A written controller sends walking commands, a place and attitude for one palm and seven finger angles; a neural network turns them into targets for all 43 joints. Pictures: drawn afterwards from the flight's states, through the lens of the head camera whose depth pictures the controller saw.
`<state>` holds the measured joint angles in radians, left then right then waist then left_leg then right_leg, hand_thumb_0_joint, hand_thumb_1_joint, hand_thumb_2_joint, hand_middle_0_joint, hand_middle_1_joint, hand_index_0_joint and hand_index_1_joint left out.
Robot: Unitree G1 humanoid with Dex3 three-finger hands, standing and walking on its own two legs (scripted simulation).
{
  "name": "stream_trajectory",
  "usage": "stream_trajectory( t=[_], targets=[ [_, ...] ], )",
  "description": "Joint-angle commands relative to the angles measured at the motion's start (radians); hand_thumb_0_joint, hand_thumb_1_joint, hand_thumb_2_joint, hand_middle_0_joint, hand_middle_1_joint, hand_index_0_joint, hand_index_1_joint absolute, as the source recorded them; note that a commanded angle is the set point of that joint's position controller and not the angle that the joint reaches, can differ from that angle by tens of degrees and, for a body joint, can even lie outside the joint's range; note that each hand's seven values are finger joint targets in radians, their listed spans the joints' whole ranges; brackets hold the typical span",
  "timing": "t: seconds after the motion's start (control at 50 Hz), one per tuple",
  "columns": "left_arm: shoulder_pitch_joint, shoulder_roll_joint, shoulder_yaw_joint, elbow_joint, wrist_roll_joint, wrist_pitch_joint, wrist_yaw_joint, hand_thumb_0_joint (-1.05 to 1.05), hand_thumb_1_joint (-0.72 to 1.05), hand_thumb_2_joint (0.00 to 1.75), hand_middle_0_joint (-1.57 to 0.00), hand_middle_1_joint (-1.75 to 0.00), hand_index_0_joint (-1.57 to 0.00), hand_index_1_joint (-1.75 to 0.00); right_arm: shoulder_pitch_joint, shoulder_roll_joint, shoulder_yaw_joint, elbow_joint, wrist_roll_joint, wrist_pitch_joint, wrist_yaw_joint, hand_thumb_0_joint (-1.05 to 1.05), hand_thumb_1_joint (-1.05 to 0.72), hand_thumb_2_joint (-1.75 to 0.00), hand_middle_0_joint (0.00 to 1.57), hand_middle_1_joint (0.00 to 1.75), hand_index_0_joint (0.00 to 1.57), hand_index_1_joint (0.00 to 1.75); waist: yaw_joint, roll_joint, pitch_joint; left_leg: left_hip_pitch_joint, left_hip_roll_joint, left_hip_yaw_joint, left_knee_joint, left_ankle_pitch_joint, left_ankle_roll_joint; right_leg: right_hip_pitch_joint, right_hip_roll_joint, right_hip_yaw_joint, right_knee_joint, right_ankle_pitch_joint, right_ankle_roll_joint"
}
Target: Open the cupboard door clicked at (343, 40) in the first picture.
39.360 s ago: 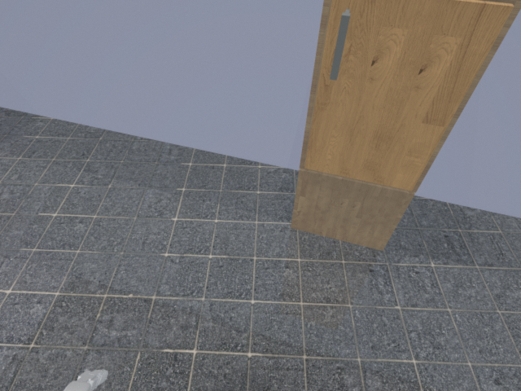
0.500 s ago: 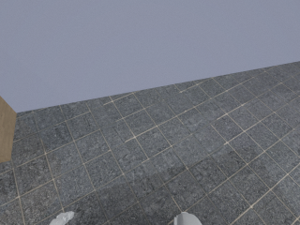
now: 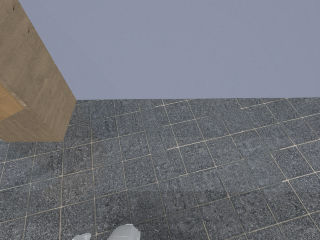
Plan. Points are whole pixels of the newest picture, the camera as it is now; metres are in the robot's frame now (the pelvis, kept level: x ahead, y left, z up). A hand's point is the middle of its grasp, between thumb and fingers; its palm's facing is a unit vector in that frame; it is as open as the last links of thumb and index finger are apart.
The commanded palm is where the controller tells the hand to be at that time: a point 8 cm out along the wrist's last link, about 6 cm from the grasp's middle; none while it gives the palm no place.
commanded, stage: turn to face it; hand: left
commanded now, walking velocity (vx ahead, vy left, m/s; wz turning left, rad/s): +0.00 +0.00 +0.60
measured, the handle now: out of the picture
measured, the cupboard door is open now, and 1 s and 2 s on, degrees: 43 43 43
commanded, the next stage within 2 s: take the last steps up to it in 1.14 s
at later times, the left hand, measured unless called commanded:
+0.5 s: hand out of the picture +0.09 +0.26 -0.16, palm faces +0.27 -0.93 -0.24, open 7.4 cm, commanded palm none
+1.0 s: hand out of the picture -0.02 +0.23 -0.19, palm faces +0.56 -0.80 -0.22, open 7.3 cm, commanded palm none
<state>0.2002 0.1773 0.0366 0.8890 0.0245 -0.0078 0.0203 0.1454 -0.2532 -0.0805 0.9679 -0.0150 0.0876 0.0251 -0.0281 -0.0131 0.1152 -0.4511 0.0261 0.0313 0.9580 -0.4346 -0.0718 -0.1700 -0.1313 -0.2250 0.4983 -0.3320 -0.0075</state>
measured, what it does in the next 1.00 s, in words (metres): steps on the spot, turning left: left foot, then right foot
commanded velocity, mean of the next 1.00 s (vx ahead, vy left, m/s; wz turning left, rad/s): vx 0.00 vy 0.00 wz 0.54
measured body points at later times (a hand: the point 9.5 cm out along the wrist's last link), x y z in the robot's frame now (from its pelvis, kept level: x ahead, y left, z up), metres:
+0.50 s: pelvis +0.03 +0.03 +0.00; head +0.08 +0.05 +0.44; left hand +0.08 +0.31 -0.14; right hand +0.17 -0.20 -0.14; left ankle +0.00 +0.13 -0.74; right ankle +0.07 -0.12 -0.70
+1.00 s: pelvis +0.06 +0.04 -0.02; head +0.10 +0.08 +0.42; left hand -0.05 +0.27 -0.18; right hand +0.30 -0.12 -0.15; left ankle +0.01 +0.13 -0.75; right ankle +0.08 -0.11 -0.74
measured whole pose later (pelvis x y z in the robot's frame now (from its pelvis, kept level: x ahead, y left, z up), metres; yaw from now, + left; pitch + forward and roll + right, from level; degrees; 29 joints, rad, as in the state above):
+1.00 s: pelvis +0.06 +0.04 -0.02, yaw +34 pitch +1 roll +1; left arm 0.27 0.23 0.05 0.92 0.02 0.01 0.01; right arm 0.09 -0.24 -0.06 0.94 -0.02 0.05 0.03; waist 0.00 -0.05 0.11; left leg -0.32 0.00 0.09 0.61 -0.27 -0.01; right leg -0.22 -0.19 -0.24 0.68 -0.43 0.06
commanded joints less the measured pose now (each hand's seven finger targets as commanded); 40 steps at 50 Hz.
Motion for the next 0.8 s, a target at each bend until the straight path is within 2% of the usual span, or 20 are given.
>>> stream_trajectory(
  t=[0.0, 0.04, 0.08, 0.1, 0.12, 0.14, 0.16, 0.18, 0.22, 0.26, 0.32, 0.44, 0.52, 0.54, 0.56, 0.58, 0.6, 0.62, 0.68, 0.78],
  targets=[
    [0.105, 0.225, 0.069, -0.032, 0.006, -0.007, 0.013, 0.00, 0.90, 0.90, -0.20, -0.30, -0.20, -0.30, -0.106, -0.019, 0.002, -0.112, 0.005, -0.041, 0.007, 0.00, -0.90, -0.90, 0.20, 0.30, 0.20, 0.30, 0.075, -0.228, -0.138, -0.011, -0.021, 0.079, -0.177, -0.021, 0.016, 0.185, -0.235, 0.110, -0.038, 0.782, -0.082],
    [0.088, 0.239, 0.075, -0.033, 0.007, -0.006, 0.011, 0.00, 0.90, 0.90, -0.20, -0.30, -0.20, -0.30, -0.073, -0.030, 0.000, -0.113, 0.007, -0.048, 0.006, 0.00, -0.90, -0.90, 0.20, 0.30, 0.20, 0.30, 0.051, -0.232, -0.157, 0.064, -0.032, 0.097, -0.284, 0.020, 0.031, 0.165, -0.245, 0.090, 0.014, 0.772, -0.068],
    [0.058, 0.248, 0.077, -0.039, -0.006, -0.004, 0.003, 0.00, 0.90, 0.90, -0.20, -0.30, -0.20, -0.30, 0.012, -0.070, -0.011, -0.095, 0.000, -0.057, 0.002, 0.00, -0.90, -0.90, 0.20, 0.30, 0.20, 0.30, -0.013, -0.156, -0.195, 0.280, -0.051, 0.108, -0.478, 0.214, 0.054, 0.047, -0.219, 0.026, 0.171, 0.703, -0.011],
    [0.044, 0.210, 0.071, -0.061, -0.014, 0.000, -0.005, 0.00, 0.90, 0.90, -0.20, -0.30, -0.20, -0.30, 0.088, -0.158, -0.033, -0.080, -0.007, -0.066, -0.003, 0.00, -0.90, -0.90, 0.20, 0.30, 0.20, 0.30, -0.060, 0.042, -0.260, 0.482, 0.093, -0.069, -0.530, 0.442, 0.117, -0.147, -0.151, -0.008, 0.375, 0.417, 0.043],
    [-0.020, 0.134, 0.044, -0.108, -0.020, 0.004, -0.011, 0.00, 0.90, 0.90, -0.20, -0.30, -0.20, -0.30, 0.167, -0.263, -0.061, -0.074, -0.009, -0.069, -0.011, 0.00, -0.90, -0.90, 0.20, 0.30, 0.20, 0.30, -0.101, 0.338, -0.283, 0.574, 0.365, -0.451, -0.558, 0.887, 0.269, -0.410, -0.001, 0.032, 0.621, -0.320, 0.103],
    [-0.063, 0.156, 0.045, -0.130, -0.011, 0.025, 0.000, 0.00, 0.90, 0.90, -0.20, -0.30, -0.20, -0.30, 0.193, -0.276, -0.058, -0.057, -0.002, -0.060, -0.021, 0.00, -0.90, -0.90, 0.20, 0.30, 0.20, 0.30, -0.096, 0.221, -0.299, 0.535, 0.411, -0.432, -0.550, 0.926, 0.335, -0.432, -0.005, 0.179, 0.700, -0.357, 0.085],
    [-0.069, 0.161, 0.050, -0.133, -0.008, 0.030, 0.003, 0.00, 0.90, 0.90, -0.20, -0.30, -0.20, -0.30, 0.143, -0.252, -0.050, -0.074, -0.007, -0.063, -0.027, 0.00, -0.90, -0.90, 0.20, 0.30, 0.20, 0.30, -0.070, 0.145, -0.238, 0.449, 0.376, -0.373, -0.572, 0.724, 0.326, -0.430, -0.019, 0.196, 0.702, -0.297, 0.081],
    [-0.085, 0.148, 0.054, -0.108, -0.006, 0.034, 0.003, 0.00, 0.90, 0.90, -0.20, -0.30, -0.20, -0.30, 0.084, -0.221, -0.045, -0.093, -0.010, -0.068, -0.037, 0.00, -0.90, -0.90, 0.20, 0.30, 0.20, 0.30, -0.054, 0.207, -0.189, 0.371, 0.307, -0.365, -0.593, 0.615, 0.298, -0.433, -0.017, 0.209, 0.697, -0.229, 0.086],
    [-0.040, 0.158, 0.055, -0.073, 0.000, 0.042, -0.010, 0.00, 0.90, 0.90, -0.20, -0.30, -0.20, -0.30, -0.008, -0.178, -0.025, -0.114, -0.010, -0.072, -0.042, 0.00, -0.90, -0.90, 0.20, 0.30, 0.20, 0.30, 0.002, 0.200, -0.119, 0.266, 0.229, -0.274, -0.627, 0.506, 0.240, -0.402, -0.005, 0.232, 0.695, -0.101, 0.092],
    [-0.007, 0.151, 0.056, -0.056, 0.001, 0.042, -0.013, 0.00, 0.90, 0.90, -0.20, -0.30, -0.20, -0.30, 0.006, -0.165, -0.018, -0.114, -0.008, -0.082, -0.043, 0.00, -0.90, -0.90, 0.20, 0.30, 0.20, 0.30, 0.019, 0.131, -0.137, 0.303, 0.198, -0.257, -0.618, 0.591, 0.231, -0.399, 0.018, 0.224, 0.667, -0.055, 0.101],
    [-0.027, 0.147, 0.050, -0.064, -0.003, 0.037, -0.010, 0.00, 0.90, 0.90, -0.20, -0.30, -0.20, -0.30, 0.044, -0.170, -0.019, -0.102, -0.006, -0.084, -0.043, 0.00, -0.90, -0.90, 0.20, 0.30, 0.20, 0.30, 0.008, 0.105, -0.167, 0.342, 0.195, -0.277, -0.596, 0.662, 0.245, -0.379, 0.036, 0.224, 0.572, -0.059, 0.110],
    [-0.073, 0.135, 0.046, -0.100, -0.009, 0.033, -0.006, 0.00, 0.90, 0.90, -0.20, -0.30, -0.20, -0.30, 0.043, -0.171, -0.031, -0.101, -0.012, -0.072, -0.039, 0.00, -0.90, -0.90, 0.20, 0.30, 0.20, 0.30, 0.003, 0.186, -0.155, 0.281, 0.172, -0.337, -0.565, 0.607, 0.243, -0.268, 0.087, 0.210, 0.348, -0.090, 0.105],
    [-0.004, 0.140, 0.050, -0.087, -0.015, 0.012, -0.001, 0.00, 0.90, 0.90, -0.20, -0.30, -0.20, -0.30, 0.016, -0.161, -0.038, -0.107, -0.004, -0.067, -0.039, 0.00, -0.90, -0.90, 0.20, 0.30, 0.20, 0.30, 0.037, 0.175, -0.183, 0.206, 0.132, -0.372, -0.477, 0.650, 0.204, -0.063, 0.131, 0.188, 0.076, 0.038, 0.087],
    [0.045, 0.155, 0.056, -0.077, -0.015, 0.002, 0.003, 0.00, 0.90, 0.90, -0.20, -0.30, -0.20, -0.30, 0.004, -0.145, -0.036, -0.113, 0.002, -0.068, -0.038, 0.00, -0.90, -0.90, 0.20, 0.30, 0.20, 0.30, 0.065, 0.138, -0.203, 0.139, 0.095, -0.353, -0.420, 0.553, 0.165, 0.063, 0.099, 0.207, -0.075, 0.152, 0.081],
    [0.075, 0.223, 0.070, -0.069, -0.004, -0.010, 0.012, 0.00, 0.90, 0.90, -0.20, -0.30, -0.20, -0.30, 0.027, -0.089, -0.031, -0.115, 0.014, -0.071, -0.032, 0.00, -0.90, -0.90, 0.20, 0.30, 0.20, 0.30, 0.075, -0.068, -0.242, -0.023, 0.003, -0.265, -0.273, 0.307, 0.097, 0.253, -0.080, 0.368, -0.167, 0.262, 0.028],
    [0.102, 0.294, 0.081, -0.065, 0.005, -0.012, 0.018, 0.00, 0.90, 0.90, -0.20, -0.30, -0.20, -0.30, 0.020, -0.050, -0.026, -0.137, 0.015, -0.072, -0.031, 0.00, -0.90, -0.90, 0.20, 0.30, 0.20, 0.30, 0.089, -0.303, -0.232, -0.160, -0.134, -0.080, -0.013, -0.191, 0.026, 0.277, -0.352, 0.610, -0.183, 0.486, -0.108],
    [0.102, 0.281, 0.071, -0.066, 0.000, -0.010, 0.021, 0.00, 0.90, 0.90, -0.20, -0.30, -0.20, -0.30, 0.016, -0.090, -0.032, -0.133, 0.004, -0.063, -0.029, 0.00, -0.90, -0.90, 0.20, 0.30, 0.20, 0.30, 0.082, -0.212, -0.205, -0.136, -0.073, -0.126, 0.187, -0.220, 0.035, 0.145, -0.393, 0.573, -0.173, 0.494, -0.172],
    [0.030, 0.216, 0.062, -0.075, -0.003, -0.010, 0.027, 0.00, 0.90, 0.90, -0.20, -0.30, -0.20, -0.30, 0.026, -0.084, -0.036, -0.113, 0.001, -0.052, -0.024, 0.00, -0.90, -0.90, 0.20, 0.30, 0.20, 0.30, 0.041, -0.167, -0.159, -0.146, -0.048, -0.142, 0.267, -0.137, 0.032, 0.095, -0.330, 0.481, -0.179, 0.467, -0.162],
    [-0.034, 0.162, 0.041, -0.087, -0.009, -0.010, 0.019, 0.00, 0.90, 0.90, -0.20, -0.30, -0.20, -0.30, 0.027, -0.063, -0.027, -0.079, -0.003, -0.033, -0.007, 0.00, -0.90, -0.90, 0.20, 0.30, 0.20, 0.30, 0.003, -0.208, -0.112, -0.153, -0.011, -0.077, 0.319, 0.006, 0.003, 0.067, -0.190, 0.251, -0.145, 0.574, -0.089],
    [0.055, 0.194, 0.055, -0.057, 0.000, -0.013, 0.019, 0.00, 0.90, 0.90, -0.20, -0.30, -0.20, -0.30, -0.057, -0.026, -0.006, -0.089, 0.003, -0.034, 0.003, 0.00, -0.90, -0.90, 0.20, 0.30, 0.20, 0.30, 0.045, -0.165, -0.128, -0.084, -0.006, 0.012, 0.032, -0.011, -0.004, 0.145, -0.203, 0.156, -0.101, 0.671, -0.079]
  ],
)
